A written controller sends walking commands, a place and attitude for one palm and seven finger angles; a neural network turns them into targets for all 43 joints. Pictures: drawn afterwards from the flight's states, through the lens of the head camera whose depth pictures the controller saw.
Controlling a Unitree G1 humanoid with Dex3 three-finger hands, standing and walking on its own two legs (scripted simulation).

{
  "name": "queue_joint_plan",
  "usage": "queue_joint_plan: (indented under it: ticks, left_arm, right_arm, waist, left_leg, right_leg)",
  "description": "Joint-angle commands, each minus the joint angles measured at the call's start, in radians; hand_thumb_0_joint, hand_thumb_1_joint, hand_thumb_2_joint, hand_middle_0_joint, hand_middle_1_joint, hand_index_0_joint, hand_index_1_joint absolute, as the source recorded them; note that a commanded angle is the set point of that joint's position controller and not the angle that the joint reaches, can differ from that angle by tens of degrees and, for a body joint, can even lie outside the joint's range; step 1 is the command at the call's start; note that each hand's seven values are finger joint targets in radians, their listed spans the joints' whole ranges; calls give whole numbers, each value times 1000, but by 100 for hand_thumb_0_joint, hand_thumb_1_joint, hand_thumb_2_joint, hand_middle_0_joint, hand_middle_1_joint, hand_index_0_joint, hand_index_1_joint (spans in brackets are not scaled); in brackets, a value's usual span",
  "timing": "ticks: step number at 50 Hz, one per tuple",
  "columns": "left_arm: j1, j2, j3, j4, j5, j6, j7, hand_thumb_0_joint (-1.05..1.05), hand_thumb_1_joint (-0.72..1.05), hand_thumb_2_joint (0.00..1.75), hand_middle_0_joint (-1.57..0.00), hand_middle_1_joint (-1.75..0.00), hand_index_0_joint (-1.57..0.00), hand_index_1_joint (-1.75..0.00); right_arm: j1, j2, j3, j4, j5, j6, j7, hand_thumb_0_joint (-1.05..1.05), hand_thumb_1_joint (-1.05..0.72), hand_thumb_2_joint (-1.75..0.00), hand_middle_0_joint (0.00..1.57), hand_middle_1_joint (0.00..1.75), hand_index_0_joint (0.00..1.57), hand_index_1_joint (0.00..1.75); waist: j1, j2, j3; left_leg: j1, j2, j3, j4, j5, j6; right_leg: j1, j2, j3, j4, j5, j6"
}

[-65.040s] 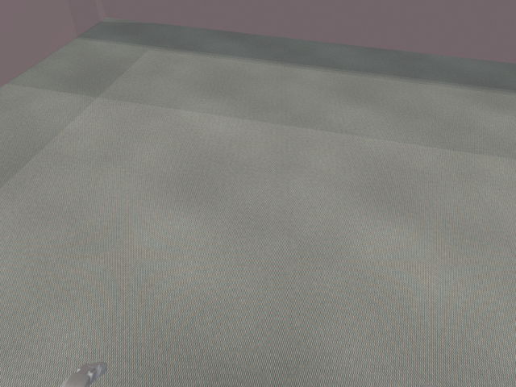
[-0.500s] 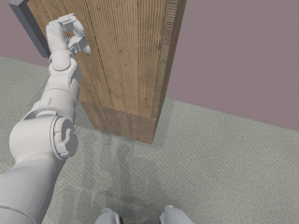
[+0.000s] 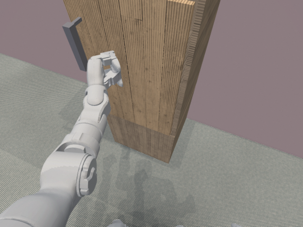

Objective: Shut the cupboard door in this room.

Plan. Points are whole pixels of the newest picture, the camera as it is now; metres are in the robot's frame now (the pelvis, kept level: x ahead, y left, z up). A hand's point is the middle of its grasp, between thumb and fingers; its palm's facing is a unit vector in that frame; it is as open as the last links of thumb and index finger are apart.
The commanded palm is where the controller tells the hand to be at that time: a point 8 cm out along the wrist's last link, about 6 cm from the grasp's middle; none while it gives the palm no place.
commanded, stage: draw the hand back to the body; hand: left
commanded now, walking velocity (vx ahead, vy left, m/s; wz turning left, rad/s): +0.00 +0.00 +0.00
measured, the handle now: (81, 45) +0.64 +0.18 +0.11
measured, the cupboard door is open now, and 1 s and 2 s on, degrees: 0 0 0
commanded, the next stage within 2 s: step back with the hand held close in 1.58 s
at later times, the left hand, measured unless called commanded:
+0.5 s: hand (76, 103) +0.36 +0.14 +0.16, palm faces +0.07 -1.00 -0.02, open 3.1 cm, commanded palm +0.32 +0.19 +0.16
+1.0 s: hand out of the picture +0.24 +0.24 +0.19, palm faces +0.34 -0.89 -0.31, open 4.5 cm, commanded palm +0.19 +0.28 +0.20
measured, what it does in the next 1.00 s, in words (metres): stands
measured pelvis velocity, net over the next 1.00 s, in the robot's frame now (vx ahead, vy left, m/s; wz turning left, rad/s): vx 0.00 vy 0.01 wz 0.00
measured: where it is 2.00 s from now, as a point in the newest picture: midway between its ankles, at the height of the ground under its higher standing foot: outside the picture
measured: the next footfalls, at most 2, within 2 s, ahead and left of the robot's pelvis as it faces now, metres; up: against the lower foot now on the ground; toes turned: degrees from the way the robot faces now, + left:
none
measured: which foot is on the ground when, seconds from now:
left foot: down 0.00-1.00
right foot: down 0.00-1.00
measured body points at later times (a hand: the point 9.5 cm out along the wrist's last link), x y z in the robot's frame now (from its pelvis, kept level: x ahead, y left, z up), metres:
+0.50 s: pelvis -0.01 +0.00 +0.02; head -0.02 -0.02 +0.47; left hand +0.35 +0.19 +0.17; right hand +0.11 -0.26 -0.09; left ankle +0.03 +0.14 -0.70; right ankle -0.04 -0.12 -0.70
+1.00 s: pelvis +0.00 +0.01 +0.05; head -0.02 -0.02 +0.49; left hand +0.22 +0.29 +0.20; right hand +0.19 -0.19 -0.05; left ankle +0.03 +0.14 -0.70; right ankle -0.04 -0.12 -0.70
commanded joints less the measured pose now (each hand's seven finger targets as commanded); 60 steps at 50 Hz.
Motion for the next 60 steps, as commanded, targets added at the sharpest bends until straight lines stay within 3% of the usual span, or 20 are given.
queue_joint_plan:
  ticks: [1, 3, 4, 6, 8, 11, 15, 18, 20, 23, 25, 26, 28, 33, 35, 39, 46, 51, 56, 60]
  left_arm:
    - [-428, 204, 92, -171, -25, -58, 6, 0, 90, 90, -130, -150, -130, -150]
    - [-319, 248, 139, -243, -32, -91, -10, 0, 90, 90, -130, -150, -130, -150]
    - [-273, 239, 128, -307, -31, -109, -21, 0, 90, 90, -130, -150, -130, -150]
    - [-162, 217, 103, -411, -28, -122, -45, 0, 90, 90, -130, -150, -130, -150]
    - [-54, 213, 89, -467, -30, -104, -69, 0, 90, 90, -130, -150, -130, -150]
    - [-15, 174, 38, -566, -76, -37, -110, 0, 90, 90, -130, -150, -130, -150]
    - [-53, 163, -8, -731, -129, 16, -145, 0, 90, 90, -130, -150, -130, -150]
    - [12, 163, -34, -863, -130, 12, -158, 0, 90, 90, -130, -150, -130, -150]
    - [105, 167, -31, -872, -133, 24, -168, 0, 90, 90, -130, -150, -130, -150]
    - [280, 186, 2, -864, -156, 81, -188, 0, 90, 90, -122, -141, -122, -141]
    - [339, 194, 7, -898, -170, 130, -206, 0, 90, 90, -116, -135, -116, -135]
    - [379, 227, -63, -1026, -85, 101, -170, 0, 90, 90, -113, -132, -113, -132]
    - [489, 240, -30, -1033, -84, 111, -145, 0, 90, 90, -108, -126, -108, -126]
    - [572, 297, 10, -1212, -64, 132, -115, 0, 90, 90, -94, -111, -94, -111]
    - [580, 294, 8, -1289, -54, 134, -105, 0, 90, 90, -89, -105, -89, -105]
    - [708, 282, 0, -1419, -46, 142, -94, 0, 90, 90, -78, -93, -78, -93]
    - [972, 317, 100, -1472, -53, 167, -85, 0, 90, 90, -58, -72, -58, -72]
    - [1096, 354, 176, -1578, -53, 164, -82, 0, 90, 90, -45, -57, -45, -57]
    - [1249, 396, 258, -1682, -52, 156, -69, 0, 90, 90, -31, -42, -31, -42]
    - [1362, 420, 318, -1714, -55, 157, -62, 0, 90, 90, -20, -30, -20, -30]
  right_arm:
    - [171, -140, -40, -64, -3, -11, -13, 0, -90, -90, 20, 30, 20, 30]
    - [160, -138, -39, -94, -4, -10, -15, 0, -90, -90, 20, 30, 20, 30]
    - [148, -132, -36, -112, -2, -13, -12, 0, -90, -90, 20, 30, 20, 30]
    - [133, -125, -39, -139, 5, -16, -8, 0, -90, -90, 20, 30, 20, 30]
    - [125, -126, -43, -155, 16, -14, -9, 0, -90, -90, 20, 30, 20, 30]
    - [80, -129, -42, -165, 45, -14, -24, 0, -90, -90, 20, 30, 20, 30]
    - [12, -120, -32, -156, 62, -34, -61, 0, -90, -90, 20, 30, 20, 30]
    - [-25, -112, -23, -159, 67, -61, -75, 0, -90, -90, 20, 30, 20, 30]
    - [-49, -109, -19, -153, 69, -78, -78, 0, -90, -90, 20, 30, 20, 30]
    - [-86, -117, -10, -170, 76, -90, -84, 0, -90, -90, 20, 30, 20, 30]
    - [-136, -115, 0, -189, 85, -91, -89, 0, -90, -90, 20, 30, 20, 30]
    - [-154, -93, 0, -215, 82, -65, -103, 0, -90, -90, 20, 30, 20, 30]
    - [-186, -99, 3, -224, 80, -49, -120, 0, -90, -90, 20, 30, 20, 30]
    - [-231, -92, 21, -235, 74, -38, -137, 0, -90, -90, 20, 30, 20, 30]
    - [-240, -80, 31, -236, 71, -42, -139, 0, -90, -90, 20, 30, 20, 30]
    - [-249, -78, 37, -236, 60, -66, -139, 0, -90, -90, 20, 30, 20, 30]
    - [-262, -81, 37, -228, 46, -70, -138, 0, -90, -90, 20, 30, 20, 30]
    - [-272, -72, 34, -228, 44, -72, -135, 0, -90, -90, 20, 30, 20, 30]
    - [-262, -68, 25, -227, 38, -97, -134, 0, -90, -90, 20, 30, 20, 30]
    - [-253, -68, 18, -224, 41, -110, -133, 0, -90, -90, 20, 30, 20, 30]
  waist:
    - [-14, -90, -382]
    - [35, -71, -445]
    - [51, -55, -484]
    - [71, -67, -488]
    - [80, -108, -444]
    - [61, -170, -317]
    - [59, -80, -231]
    - [74, -6, -236]
    - [89, 3, -219]
    - [122, -77, -177]
    - [139, -77, -140]
    - [107, -127, -90]
    - [122, -129, -36]
    - [130, -50, -22]
    - [128, 20, -37]
    - [135, 64, -47]
    - [159, -66, 6]
    - [174, 12, 13]
    - [186, 11, -8]
    - [191, 31, 26]
  left_leg:
    - [343, -66, 22, -51, 294, 49]
    - [371, -68, 31, -61, 345, 49]
    - [391, -68, 34, -65, 370, 48]
    - [404, -67, 49, -69, 402, 52]
    - [392, -68, 61, -90, 383, 57]
    - [388, -63, 69, -137, 280, 64]
    - [455, -61, 61, -179, 200, 69]
    - [515, -60, 51, -195, 208, 67]
    - [533, -58, 41, -210, 198, 63]
    - [510, -60, 39, -243, 166, 62]
    - [505, -62, 48, -268, 139, 60]
    - [551, -66, 57, -308, 136, 64]
    - [563, -61, 52, -336, 125, 64]
    - [650, -51, 49, -399, 150, 61]
    - [687, -50, 46, -421, 164, 55]
    - [745, -45, 37, -449, 216, 50]
    - [722, -43, 36, -472, 239, 50]
    - [724, -47, 44, -464, 277, 47]
    - [724, -47, 46, -441, 344, 48]
    - [709, -43, 52, -431, 366, 46]
  right_leg:
    - [74, 45, 3, -124, 533, 6]
    - [153, 45, 6, -112, 588, -1]
    - [178, 44, 5, -105, 614, -2]
    - [217, 48, 6, -109, 672, -2]
    - [260, 48, 7, -131, 691, 2]
    - [250, 49, 7, -201, 617, 17]
    - [228, 50, 14, -264, 466, 14]
    - [227, 50, 5, -271, 424, 5]
    - [222, 49, -2, -273, 395, 0]
    - [250, 47, -11, -297, 349, 2]
    - [262, 34, -4, -320, 314, 4]
    - [256, 18, 29, -385, 307, 10]
    - [269, 17, 23, -423, 266, 8]
    - [331, 18, 14, -476, 276, 2]
    - [360, 16, 7, -479, 284, -5]
    - [398, 21, -7, -490, 331, -11]
    - [443, 18, -18, -515, 358, -1]
    - [462, 9, -17, -514, 391, -2]
    - [483, 6, -25, -497, 458, -1]
    - [473, 4, -23, -497, 476, 1]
